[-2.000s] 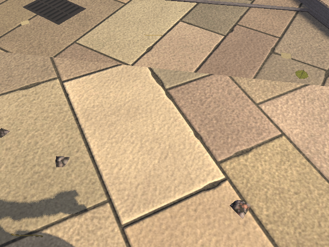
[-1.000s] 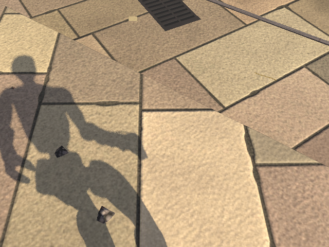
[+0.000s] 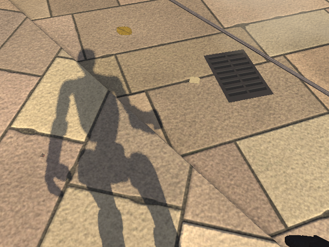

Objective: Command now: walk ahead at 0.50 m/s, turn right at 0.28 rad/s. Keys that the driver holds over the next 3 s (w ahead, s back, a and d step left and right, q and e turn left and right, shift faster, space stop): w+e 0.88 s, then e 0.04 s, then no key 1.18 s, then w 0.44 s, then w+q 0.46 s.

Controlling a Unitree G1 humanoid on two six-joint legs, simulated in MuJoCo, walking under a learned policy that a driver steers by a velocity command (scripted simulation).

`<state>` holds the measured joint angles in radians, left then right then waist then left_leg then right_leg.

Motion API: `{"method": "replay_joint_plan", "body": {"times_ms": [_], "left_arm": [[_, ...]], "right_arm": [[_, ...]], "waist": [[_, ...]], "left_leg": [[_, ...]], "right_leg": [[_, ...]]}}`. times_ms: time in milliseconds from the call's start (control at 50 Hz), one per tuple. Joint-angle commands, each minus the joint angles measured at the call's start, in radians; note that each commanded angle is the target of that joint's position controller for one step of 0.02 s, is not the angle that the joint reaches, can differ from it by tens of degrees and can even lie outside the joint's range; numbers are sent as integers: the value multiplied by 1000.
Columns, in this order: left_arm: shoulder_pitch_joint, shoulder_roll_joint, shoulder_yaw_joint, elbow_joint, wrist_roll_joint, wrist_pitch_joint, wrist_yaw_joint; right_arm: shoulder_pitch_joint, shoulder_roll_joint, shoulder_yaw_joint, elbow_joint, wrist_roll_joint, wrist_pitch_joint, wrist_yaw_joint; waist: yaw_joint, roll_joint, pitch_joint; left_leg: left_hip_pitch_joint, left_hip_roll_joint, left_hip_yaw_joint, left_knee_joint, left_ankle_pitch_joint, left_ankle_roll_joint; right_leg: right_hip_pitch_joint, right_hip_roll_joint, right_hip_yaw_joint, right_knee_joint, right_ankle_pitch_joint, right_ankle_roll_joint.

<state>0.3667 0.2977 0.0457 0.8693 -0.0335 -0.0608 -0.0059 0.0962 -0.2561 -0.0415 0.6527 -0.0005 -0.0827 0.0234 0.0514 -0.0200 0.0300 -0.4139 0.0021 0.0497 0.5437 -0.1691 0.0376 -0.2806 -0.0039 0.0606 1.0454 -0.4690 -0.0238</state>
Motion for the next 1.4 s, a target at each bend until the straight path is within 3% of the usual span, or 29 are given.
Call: {"method": "replay_joint_plan", "body": {"times_ms": [20,120,240,360,400,440,460,480,500,520,540,580,680,780,900,920,940,960,980,1000,1040,1100,1140,1180,1260,1280,1300,1340,1400], "left_arm": [[-81,121,34,-107,4,-20,5],[-73,49,32,-114,3,30,6],[-231,20,20,-169,13,22,-22],[-370,20,17,-262,11,27,-57],[-317,50,35,-270,15,32,-61],[-53,134,86,-210,11,38,-48],[89,229,120,-180,10,52,-24],[31,319,123,-198,5,38,-22],[68,228,100,-217,12,27,-28],[32,176,84,-208,18,16,-30],[-29,142,73,-215,14,11,-28],[-124,92,56,-247,32,10,-18],[-77,134,68,-232,24,5,11],[-5,156,73,-192,16,20,30],[-70,128,72,-218,17,34,36],[-101,115,65,-235,10,37,35],[-26,60,52,-248,10,39,28],[149,2,33,-222,4,48,26],[146,85,43,-221,0,48,26],[34,152,64,-231,1,59,33],[-44,151,69,-252,18,79,36],[-68,48,42,-266,26,93,32],[-56,-14,18,-259,38,91,24],[33,14,28,-200,47,84,8],[5,5,32,-221,50,71,5],[-27,103,53,-235,43,66,10],[-104,96,43,-254,45,66,14],[-161,37,25,-253,48,57,4],[-272,34,26,-249,33,54,-6]], "right_arm": [[167,-113,-41,13,-4,-7,-3],[121,-111,-51,59,-15,-41,-9],[164,-153,-63,108,-11,-29,-31],[247,-186,-75,163,15,14,-39],[231,-220,-82,159,23,29,-46],[193,-236,-81,151,32,42,-54],[208,-193,-64,131,7,32,-56],[305,-47,-17,77,-24,1,-37],[185,-140,-33,69,14,-36,-21],[107,-171,-42,43,46,-52,-16],[94,-162,-39,45,33,-60,-24],[125,-171,-51,62,2,-48,-30],[54,-121,-40,30,-12,-5,-37],[-131,-96,-24,-28,-10,-30,-11],[23,-188,-67,0,-4,-63,9],[96,-193,-74,13,-18,-70,7],[170,-250,-90,22,-41,-75,11],[219,-259,-94,43,-33,-52,17],[244,-202,-81,45,5,-38,25],[196,-148,-65,26,9,-28,25],[106,-112,-44,20,3,-17,33],[76,-123,-41,59,-4,-6,24],[30,-147,-45,78,-11,5,17],[-28,-147,-41,71,-16,5,13],[-23,-85,-10,99,25,1,4],[58,-84,-10,96,11,-6,2],[141,-63,0,104,-5,-8,3],[130,-82,-2,109,-1,10,1],[169,-42,2,161,-14,53,0]], "waist": [[-101,113,-81],[-40,93,-13],[-88,64,34],[-120,71,72],[-75,111,8],[77,107,-132],[124,-25,-220],[-15,-241,-327],[74,-115,-402],[70,-84,-247],[23,1,-157],[-52,-18,-95],[-52,-24,-46],[20,-59,-21],[-77,-115,-65],[-130,-86,-95],[-111,77,-215],[-59,345,-337],[-69,349,-310],[-96,194,-199],[-61,88,-90],[-27,115,-78],[-7,139,-169],[23,122,-251],[36,129,-169],[-32,6,-154],[-97,-140,-153],[-98,-140,-148],[-136,-82,-160]], "left_leg": [[414,294,-366,-305,-50,159],[266,263,-134,-409,167,162],[317,238,54,-421,245,127],[505,294,128,-320,423,99],[531,290,156,-184,758,76],[423,238,195,168,864,29],[164,183,193,490,494,-23],[-257,-33,45,821,-425,-76],[-363,-13,-150,888,-416,-53],[-426,29,-141,855,-329,-29],[-385,71,-139,763,-240,-20],[-249,116,-143,636,-154,-39],[-226,94,-112,370,26,-108],[-95,14,-96,38,329,-88],[48,8,-150,32,119,-17],[155,9,-135,-66,160,9],[402,157,-252,-50,378,99],[663,360,-556,-71,467,268],[643,417,-706,-141,363,299],[524,378,-605,-147,386,269],[307,318,-424,-159,503,249],[187,248,-268,-208,555,200],[141,227,-176,-203,717,204],[92,228,-108,-166,730,207],[53,157,-49,-14,535,117],[29,77,-10,83,346,42],[11,36,-14,144,-20,-17],[2,61,-69,174,-275,-38],[284,47,-34,63,75,-38]], "right_leg": [[-434,-102,46,142,123,-2],[-386,-128,62,58,275,32],[-400,-109,-3,-249,541,24],[-427,-74,-98,-403,415,-36],[-299,-6,-163,-400,304,-74],[72,76,-183,-472,325,-139],[373,-56,50,-506,372,-203],[669,-298,632,-625,232,-401],[695,-327,744,-741,133,-394],[584,-300,598,-752,190,-344],[425,-251,475,-751,281,-305],[213,-180,329,-773,481,-275],[65,-121,228,-806,594,-262],[-6,-62,211,-783,439,-194],[116,-115,352,-554,564,-165],[117,-55,326,-408,658,-129],[3,28,278,-145,529,-80],[-281,161,155,177,-110,-10],[-431,118,148,315,-192,1],[-451,78,144,378,-113,15],[-404,22,120,300,-35,31],[-269,-17,56,-21,-4,24],[-84,-12,10,-168,145,34],[101,1,-22,-145,384,35],[226,26,-58,-513,521,-29],[246,-81,83,-560,897,-85],[214,-222,228,-609,1038,-193],[195,-262,261,-638,1033,-237],[-3,-163,107,-623,832,-146]]}}
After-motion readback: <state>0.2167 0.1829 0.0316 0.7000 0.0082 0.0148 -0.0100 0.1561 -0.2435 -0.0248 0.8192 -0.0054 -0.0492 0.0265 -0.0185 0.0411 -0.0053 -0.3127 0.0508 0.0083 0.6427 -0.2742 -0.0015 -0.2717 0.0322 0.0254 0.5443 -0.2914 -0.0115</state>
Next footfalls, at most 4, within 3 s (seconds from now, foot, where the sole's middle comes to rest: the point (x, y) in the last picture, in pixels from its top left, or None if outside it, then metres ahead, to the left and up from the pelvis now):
0.46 right None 0.38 -0.17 -0.77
0.92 left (196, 191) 0.70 -0.09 -0.77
1.26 right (247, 227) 0.56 -0.29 -0.77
2.88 left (244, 156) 0.99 -0.36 -0.91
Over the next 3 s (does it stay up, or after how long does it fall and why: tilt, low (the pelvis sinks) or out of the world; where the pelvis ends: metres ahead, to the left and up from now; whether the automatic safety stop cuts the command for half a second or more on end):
stays up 0.88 -0.36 -0.15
